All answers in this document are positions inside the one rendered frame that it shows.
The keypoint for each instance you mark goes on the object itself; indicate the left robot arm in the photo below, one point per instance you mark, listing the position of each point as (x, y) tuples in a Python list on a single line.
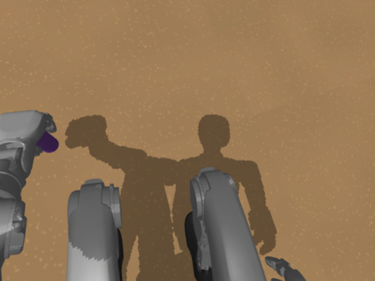
[(16, 161)]

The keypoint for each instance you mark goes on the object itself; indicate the right robot hand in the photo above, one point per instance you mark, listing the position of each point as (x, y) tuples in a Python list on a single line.
[(284, 269)]

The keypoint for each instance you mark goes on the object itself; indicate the can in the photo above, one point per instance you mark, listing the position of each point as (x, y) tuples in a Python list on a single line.
[(48, 143)]

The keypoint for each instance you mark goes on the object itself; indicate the right robot foot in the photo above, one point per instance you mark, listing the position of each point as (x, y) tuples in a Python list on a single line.
[(200, 275)]

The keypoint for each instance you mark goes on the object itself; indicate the left robot hand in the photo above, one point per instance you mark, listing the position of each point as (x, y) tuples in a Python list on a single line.
[(27, 125)]

